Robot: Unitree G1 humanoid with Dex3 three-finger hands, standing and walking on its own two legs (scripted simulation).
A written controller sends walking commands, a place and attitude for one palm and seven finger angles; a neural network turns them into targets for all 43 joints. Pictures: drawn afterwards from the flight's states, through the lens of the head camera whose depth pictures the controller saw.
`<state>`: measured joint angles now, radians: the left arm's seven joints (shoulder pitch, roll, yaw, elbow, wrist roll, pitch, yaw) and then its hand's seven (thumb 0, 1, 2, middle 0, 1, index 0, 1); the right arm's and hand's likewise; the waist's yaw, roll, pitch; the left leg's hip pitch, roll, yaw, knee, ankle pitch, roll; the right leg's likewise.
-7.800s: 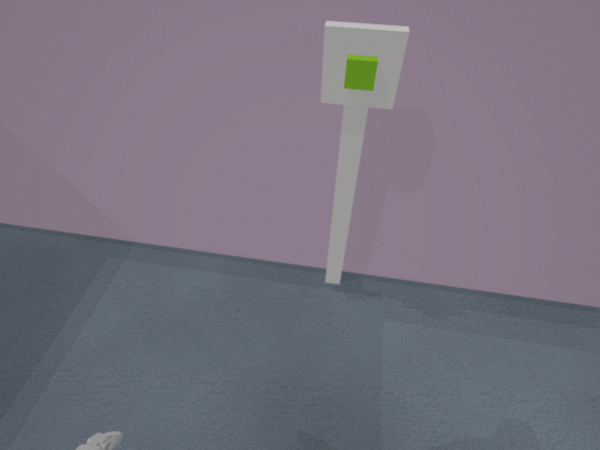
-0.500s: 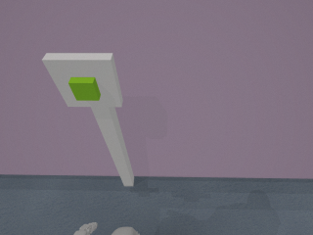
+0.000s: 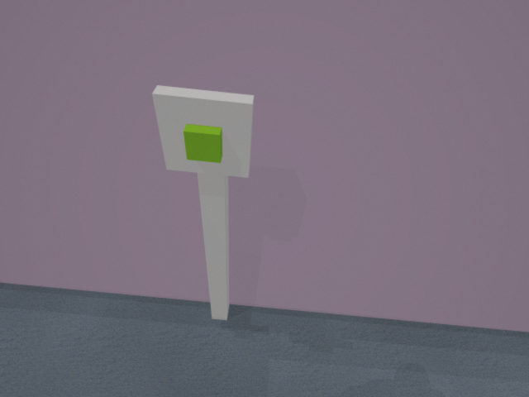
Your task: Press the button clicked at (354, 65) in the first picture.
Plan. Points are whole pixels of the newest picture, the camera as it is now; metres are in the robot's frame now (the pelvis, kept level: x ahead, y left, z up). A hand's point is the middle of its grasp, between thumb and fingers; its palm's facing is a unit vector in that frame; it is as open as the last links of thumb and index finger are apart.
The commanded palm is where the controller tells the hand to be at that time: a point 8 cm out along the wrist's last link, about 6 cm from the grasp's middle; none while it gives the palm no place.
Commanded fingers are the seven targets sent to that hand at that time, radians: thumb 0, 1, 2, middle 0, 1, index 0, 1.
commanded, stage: come to a stop and stand still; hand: left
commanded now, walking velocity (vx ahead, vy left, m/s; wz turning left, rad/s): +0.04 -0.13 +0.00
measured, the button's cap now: (204, 142) +0.52 +0.16 +0.11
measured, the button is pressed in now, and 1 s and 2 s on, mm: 0 0 0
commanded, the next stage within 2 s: look again from close up in 0.68 s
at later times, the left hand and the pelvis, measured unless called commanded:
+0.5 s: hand out of the picture +0.00 +0.09 -0.19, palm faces +0.05 -0.99 -0.14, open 7.3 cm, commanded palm none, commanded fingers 0.00 0.90 0.90 -0.20 -0.30 -0.20 -0.30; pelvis +0.01 -0.06 -0.01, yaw +0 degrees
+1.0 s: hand out of the picture -0.03 +0.11 -0.19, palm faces +0.02 -0.99 -0.17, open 7.4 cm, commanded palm none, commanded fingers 0.00 0.90 0.90 -0.20 -0.30 -0.20 -0.30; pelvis -0.01 -0.05 -0.01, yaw -1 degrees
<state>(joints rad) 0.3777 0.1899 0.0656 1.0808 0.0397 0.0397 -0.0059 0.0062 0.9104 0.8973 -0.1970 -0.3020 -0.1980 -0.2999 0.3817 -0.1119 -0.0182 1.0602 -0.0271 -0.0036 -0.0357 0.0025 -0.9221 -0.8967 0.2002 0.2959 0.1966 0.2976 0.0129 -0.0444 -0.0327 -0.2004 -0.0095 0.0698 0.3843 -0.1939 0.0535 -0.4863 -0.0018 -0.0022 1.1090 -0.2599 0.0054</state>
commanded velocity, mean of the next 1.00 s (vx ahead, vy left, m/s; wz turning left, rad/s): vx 0.00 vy -0.01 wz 0.00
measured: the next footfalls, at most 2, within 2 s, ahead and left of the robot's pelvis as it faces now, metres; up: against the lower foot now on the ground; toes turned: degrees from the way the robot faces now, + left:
right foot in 0.24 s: +0.08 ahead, -0.15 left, +0.00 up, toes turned -6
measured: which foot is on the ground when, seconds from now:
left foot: down 0.00-1.00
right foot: up 0.00-0.22, down 0.24-1.00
